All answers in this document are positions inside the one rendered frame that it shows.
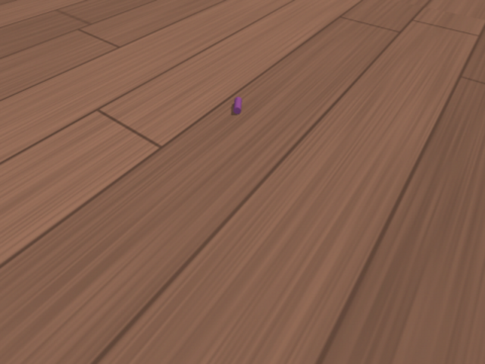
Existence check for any can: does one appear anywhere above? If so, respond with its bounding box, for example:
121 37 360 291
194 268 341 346
233 97 242 114

